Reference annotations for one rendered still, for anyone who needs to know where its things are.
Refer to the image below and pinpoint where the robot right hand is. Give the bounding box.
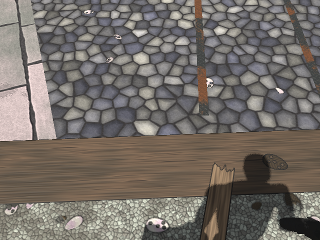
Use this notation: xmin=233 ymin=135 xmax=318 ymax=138
xmin=279 ymin=217 xmax=320 ymax=240

